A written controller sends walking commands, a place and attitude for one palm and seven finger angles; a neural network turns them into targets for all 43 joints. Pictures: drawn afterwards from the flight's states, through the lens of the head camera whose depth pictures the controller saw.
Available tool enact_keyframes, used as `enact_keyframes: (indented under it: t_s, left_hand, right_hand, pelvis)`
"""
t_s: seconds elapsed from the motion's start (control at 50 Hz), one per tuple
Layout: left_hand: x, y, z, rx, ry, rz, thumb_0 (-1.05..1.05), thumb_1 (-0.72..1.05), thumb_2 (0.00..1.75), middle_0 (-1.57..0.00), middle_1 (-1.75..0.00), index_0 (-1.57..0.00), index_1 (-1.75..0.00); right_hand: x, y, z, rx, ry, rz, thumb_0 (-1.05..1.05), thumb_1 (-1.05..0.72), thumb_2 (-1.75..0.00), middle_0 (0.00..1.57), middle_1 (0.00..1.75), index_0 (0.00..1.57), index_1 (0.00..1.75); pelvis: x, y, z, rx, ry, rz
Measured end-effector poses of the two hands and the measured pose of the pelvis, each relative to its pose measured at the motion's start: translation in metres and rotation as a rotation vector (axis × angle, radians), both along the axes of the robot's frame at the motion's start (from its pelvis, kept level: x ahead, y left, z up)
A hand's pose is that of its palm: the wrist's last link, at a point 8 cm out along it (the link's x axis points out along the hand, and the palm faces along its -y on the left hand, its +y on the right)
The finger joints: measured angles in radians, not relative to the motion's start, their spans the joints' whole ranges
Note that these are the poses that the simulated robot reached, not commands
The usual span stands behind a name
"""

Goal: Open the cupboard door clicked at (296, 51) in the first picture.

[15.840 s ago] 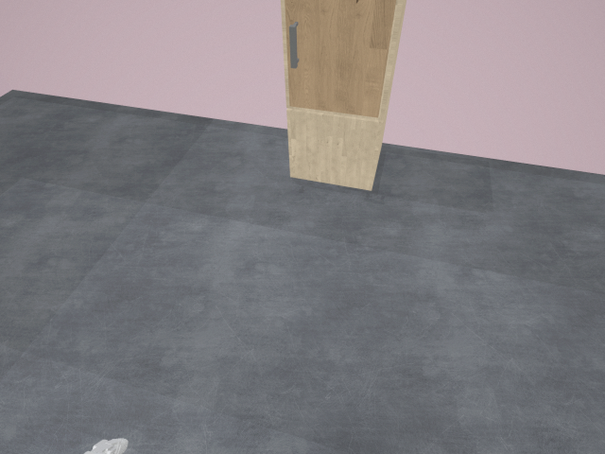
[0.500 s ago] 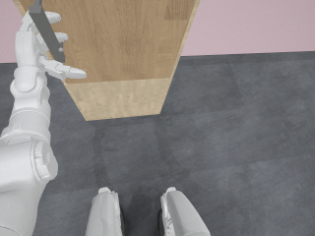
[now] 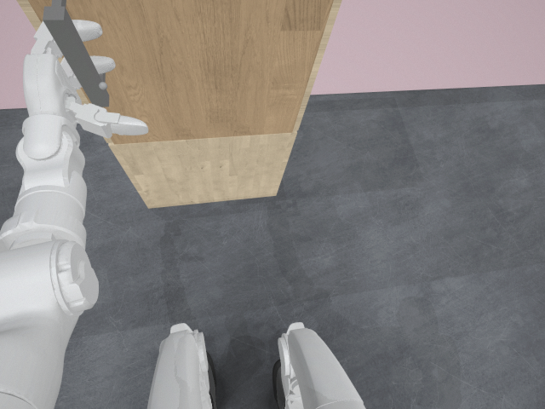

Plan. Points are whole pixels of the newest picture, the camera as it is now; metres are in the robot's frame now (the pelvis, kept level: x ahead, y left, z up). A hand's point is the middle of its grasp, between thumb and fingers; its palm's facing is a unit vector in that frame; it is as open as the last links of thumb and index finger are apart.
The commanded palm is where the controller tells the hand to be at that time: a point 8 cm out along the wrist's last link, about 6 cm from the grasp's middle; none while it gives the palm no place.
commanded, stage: close the thumb around the handle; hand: left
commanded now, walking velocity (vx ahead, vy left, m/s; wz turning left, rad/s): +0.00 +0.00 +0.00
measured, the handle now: (82, 52) +0.60 +0.21 +0.06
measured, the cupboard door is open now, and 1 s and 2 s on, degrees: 0 1 43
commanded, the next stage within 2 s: pull the door open along its arc in 0.70 s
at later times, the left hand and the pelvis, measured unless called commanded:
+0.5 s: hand (102, 85) +0.55 +0.18 +0.06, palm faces +0.07 -1.00 -0.01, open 7.6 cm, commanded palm +0.53 +0.20 +0.05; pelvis +0.00 +0.00 +0.00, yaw +0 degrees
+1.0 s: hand (102, 90) +0.54 +0.18 +0.06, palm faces +0.07 -1.00 -0.01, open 5.6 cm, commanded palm +0.49 +0.21 +0.05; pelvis +0.00 +0.00 +0.00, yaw +0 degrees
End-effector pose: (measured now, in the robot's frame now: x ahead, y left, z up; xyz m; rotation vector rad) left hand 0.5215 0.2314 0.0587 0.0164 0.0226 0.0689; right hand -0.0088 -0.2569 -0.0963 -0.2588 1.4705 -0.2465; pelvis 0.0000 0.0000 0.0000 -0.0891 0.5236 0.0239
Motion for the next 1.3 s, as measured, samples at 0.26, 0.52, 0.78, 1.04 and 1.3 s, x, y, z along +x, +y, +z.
enact_keyframes:
  t_s: [0.26, 0.52, 0.78, 1.04, 1.3]
  left_hand:
    - [0.002, 0.002, 0.001, -0.005, -0.011, -0.006, -0.01, -0.2, 0.43, -0.32, -1.23, -0.32, -1.23]
    - [-0.001, 0.0, 0.002, -0.001, -0.007, 0.006, 0.0, 0.48, 0.72, -0.37, -1.3, -0.35, -1.31]
    - [0.0, 0.001, 0.002, -0.005, -0.012, -0.003, 0.01, 0.74, 0.82, -0.38, -1.34, -0.37, -1.35]
    - [-0.014, -0.002, 0.001, -0.006, -0.016, -0.004, 0.01, 0.75, 0.79, -0.37, -1.35, -0.36, -1.35]
    - [-0.091, -0.031, -0.001, -0.07, -0.027, 0.101, 0.01, 0.71, 0.75, -0.36, -1.33, -0.36, -1.34]
  right_hand:
    - [0.003, 0.001, 0.0, -0.004, 0.003, 0.002, 0.0, -0.9, -0.9, 0.2, 0.3, 0.21, 0.3]
    - [0.006, 0.005, 0.001, 0.011, -0.004, 0.008, 0.0, -0.9, -0.9, 0.2, 0.3, 0.21, 0.3]
    - [0.005, 0.002, 0.001, -0.001, -0.004, 0.004, 0.0, -0.9, -0.9, 0.2, 0.3, 0.21, 0.3]
    - [0.01, 0.005, 0.002, 0.025, -0.016, -0.011, 0.0, -0.9, -0.9, 0.2, 0.3, 0.2, 0.3]
    - [0.081, 0.011, 0.015, 0.084, -0.183, 0.056, 0.0, -0.9, -0.9, 0.2, 0.3, 0.2, 0.3]
  pelvis:
    - [0.001, 0.002, 0.0, -0.002, 0.005, 0.0]
    - [0.003, 0.003, 0.003, -0.001, -0.001, 0.004]
    - [0.002, 0.002, 0.001, -0.002, -0.001, 0.001]
    - [0.005, 0.003, 0.007, 0.009, -0.012, -0.006]
    - [0.02, 0.003, 0.03, 0.04, -0.076, -0.005]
